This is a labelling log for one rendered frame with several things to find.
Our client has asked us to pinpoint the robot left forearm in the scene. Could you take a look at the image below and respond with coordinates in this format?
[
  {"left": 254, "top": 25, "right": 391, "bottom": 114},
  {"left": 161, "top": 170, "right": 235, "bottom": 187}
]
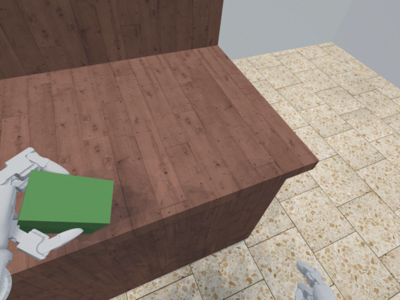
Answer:
[{"left": 0, "top": 249, "right": 13, "bottom": 300}]

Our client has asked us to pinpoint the table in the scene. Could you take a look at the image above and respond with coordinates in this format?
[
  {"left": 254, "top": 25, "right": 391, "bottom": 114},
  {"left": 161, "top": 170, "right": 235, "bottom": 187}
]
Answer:
[{"left": 0, "top": 0, "right": 319, "bottom": 300}]

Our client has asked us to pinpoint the right robot hand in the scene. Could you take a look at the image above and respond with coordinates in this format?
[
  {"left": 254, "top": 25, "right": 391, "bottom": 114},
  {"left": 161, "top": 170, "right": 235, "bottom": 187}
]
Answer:
[{"left": 294, "top": 260, "right": 336, "bottom": 300}]

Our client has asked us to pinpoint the sponge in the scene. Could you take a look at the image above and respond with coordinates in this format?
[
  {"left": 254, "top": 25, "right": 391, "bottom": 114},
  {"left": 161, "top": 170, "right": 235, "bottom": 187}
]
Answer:
[{"left": 17, "top": 170, "right": 114, "bottom": 234}]

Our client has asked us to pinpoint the left robot hand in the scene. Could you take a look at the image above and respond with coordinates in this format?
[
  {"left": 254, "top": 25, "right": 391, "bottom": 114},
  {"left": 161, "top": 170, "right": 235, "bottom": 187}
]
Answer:
[{"left": 0, "top": 147, "right": 83, "bottom": 261}]

